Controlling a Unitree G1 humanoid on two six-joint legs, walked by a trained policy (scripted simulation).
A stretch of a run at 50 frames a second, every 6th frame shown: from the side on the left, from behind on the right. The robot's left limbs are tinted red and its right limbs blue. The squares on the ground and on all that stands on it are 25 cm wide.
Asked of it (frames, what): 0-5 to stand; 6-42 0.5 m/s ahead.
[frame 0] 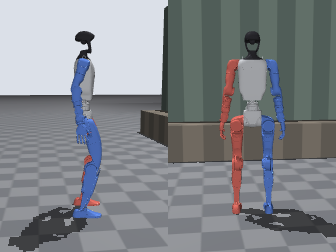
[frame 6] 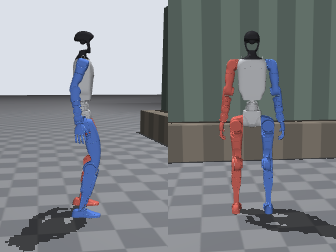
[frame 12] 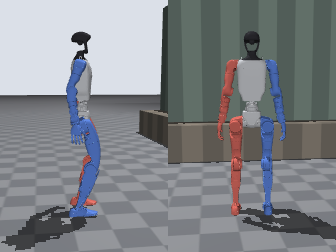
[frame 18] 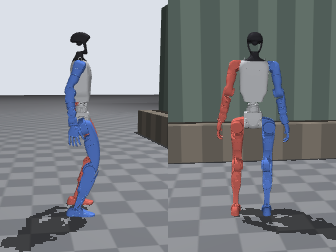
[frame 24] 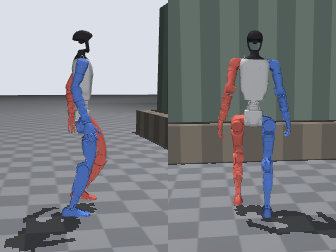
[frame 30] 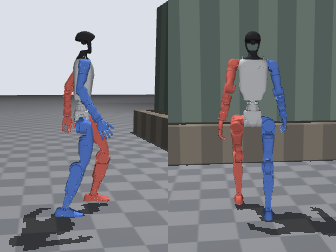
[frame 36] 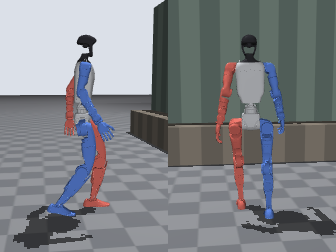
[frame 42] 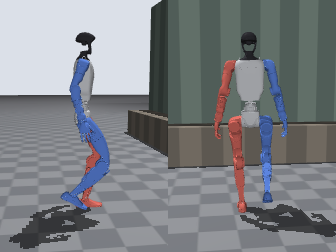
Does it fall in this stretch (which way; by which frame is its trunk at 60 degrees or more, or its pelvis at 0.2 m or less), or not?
no
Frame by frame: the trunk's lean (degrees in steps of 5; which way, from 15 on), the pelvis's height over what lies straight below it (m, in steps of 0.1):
0: 0, 0.8
6: 0, 0.8
12: 0, 0.8
18: 0, 0.8
24: 0, 0.8
30: 0, 0.8
36: 5, 0.8
42: 5, 0.8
